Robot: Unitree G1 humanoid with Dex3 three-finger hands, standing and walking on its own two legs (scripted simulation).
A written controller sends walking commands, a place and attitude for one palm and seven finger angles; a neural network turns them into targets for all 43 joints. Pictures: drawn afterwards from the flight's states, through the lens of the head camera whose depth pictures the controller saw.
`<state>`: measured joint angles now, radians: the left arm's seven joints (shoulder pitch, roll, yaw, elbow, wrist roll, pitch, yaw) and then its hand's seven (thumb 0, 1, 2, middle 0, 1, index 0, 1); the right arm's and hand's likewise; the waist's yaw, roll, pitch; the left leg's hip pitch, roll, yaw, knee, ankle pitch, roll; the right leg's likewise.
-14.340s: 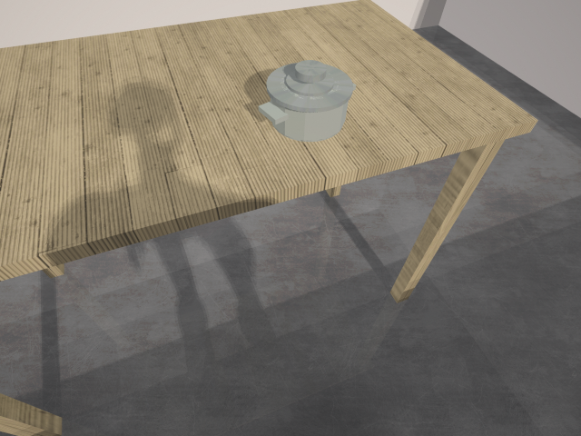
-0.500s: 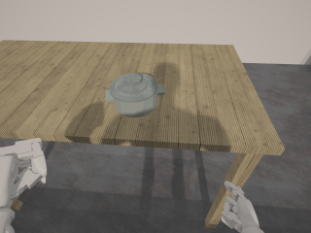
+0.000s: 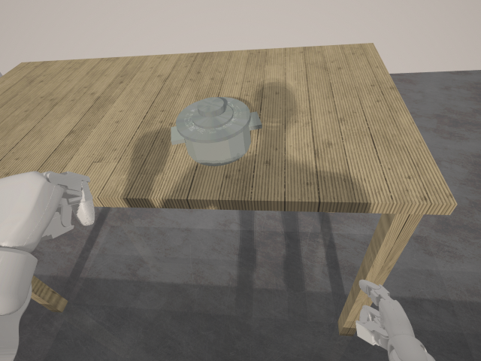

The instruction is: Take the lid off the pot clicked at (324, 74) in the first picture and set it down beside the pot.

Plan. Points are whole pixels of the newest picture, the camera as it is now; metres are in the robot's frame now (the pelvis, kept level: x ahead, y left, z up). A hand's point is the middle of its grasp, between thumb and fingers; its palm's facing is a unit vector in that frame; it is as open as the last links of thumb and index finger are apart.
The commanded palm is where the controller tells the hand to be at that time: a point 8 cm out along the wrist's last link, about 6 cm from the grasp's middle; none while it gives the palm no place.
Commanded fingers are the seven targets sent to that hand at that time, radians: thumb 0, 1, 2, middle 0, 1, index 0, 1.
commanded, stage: reach forward and open the fingers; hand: left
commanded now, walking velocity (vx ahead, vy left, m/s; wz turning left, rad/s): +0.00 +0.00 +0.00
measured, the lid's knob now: (210, 107) +0.54 +0.14 +0.16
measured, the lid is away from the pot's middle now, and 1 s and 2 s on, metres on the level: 0.00 0.00 0.00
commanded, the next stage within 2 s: move the open hand above the knob in 0.80 s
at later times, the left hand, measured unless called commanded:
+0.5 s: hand (75, 201) +0.25 +0.26 +0.20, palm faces -0.04 -0.04 -1.00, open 7.5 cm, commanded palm +0.22 +0.25 +0.27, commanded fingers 0.00 -0.42 1.74 -0.92 -0.08 -0.92 -0.08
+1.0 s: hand (82, 164) +0.29 +0.26 +0.23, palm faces -0.04 -0.04 -1.00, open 10.0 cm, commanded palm +0.26 +0.24 +0.30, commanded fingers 0.00 -0.40 1.71 -0.88 -0.08 -0.88 -0.08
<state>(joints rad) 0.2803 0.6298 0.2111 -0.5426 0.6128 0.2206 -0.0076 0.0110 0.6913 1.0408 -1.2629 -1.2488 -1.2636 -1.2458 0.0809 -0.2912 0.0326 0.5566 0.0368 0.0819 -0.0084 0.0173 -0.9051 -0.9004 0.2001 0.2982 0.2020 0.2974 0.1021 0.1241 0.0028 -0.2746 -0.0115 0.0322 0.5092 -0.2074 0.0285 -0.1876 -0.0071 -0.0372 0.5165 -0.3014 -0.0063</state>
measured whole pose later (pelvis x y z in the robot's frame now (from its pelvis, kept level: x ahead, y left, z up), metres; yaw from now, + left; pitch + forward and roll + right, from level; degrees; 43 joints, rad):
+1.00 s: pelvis -0.03 +0.01 +0.00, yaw +1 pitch -4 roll +0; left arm -0.47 0.68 -0.05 0.02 0.78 0.22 -0.48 0.00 -0.39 1.71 -0.89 -0.08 -0.89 -0.08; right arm 0.11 -0.30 0.06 0.60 0.06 0.02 0.00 0.02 -0.91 -0.90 0.20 0.30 0.20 0.30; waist 0.08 0.13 0.01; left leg -0.25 -0.03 0.02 0.43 -0.11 0.04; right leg -0.18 -0.02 -0.05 0.47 -0.23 0.00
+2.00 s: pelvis +0.02 -0.01 +0.00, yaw +1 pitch +2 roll +1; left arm -0.94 0.48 -0.29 0.48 0.86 0.38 -0.52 0.00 -0.38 1.70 -0.88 -0.08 -0.88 -0.08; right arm 0.13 -0.30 0.06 0.64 0.06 0.10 0.02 0.01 -0.91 -0.90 0.20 0.30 0.20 0.30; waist 0.01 0.10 -0.04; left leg -0.28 -0.04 0.02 0.44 -0.19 0.03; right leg -0.21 -0.03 -0.05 0.50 -0.31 -0.01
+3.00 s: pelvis +0.03 +0.01 +0.01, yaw +0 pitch +6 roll +1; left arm -1.27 0.42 -0.31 0.96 0.92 0.33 -0.46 0.00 -0.38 1.70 -0.88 -0.08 -0.88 -0.08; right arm 0.25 -0.28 0.03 0.70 0.05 0.08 0.00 0.01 -0.91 -0.90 0.20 0.30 0.20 0.30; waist -0.06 0.07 -0.07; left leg -0.33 -0.04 0.04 0.41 -0.19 0.05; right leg -0.26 -0.03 -0.03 0.46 -0.30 0.00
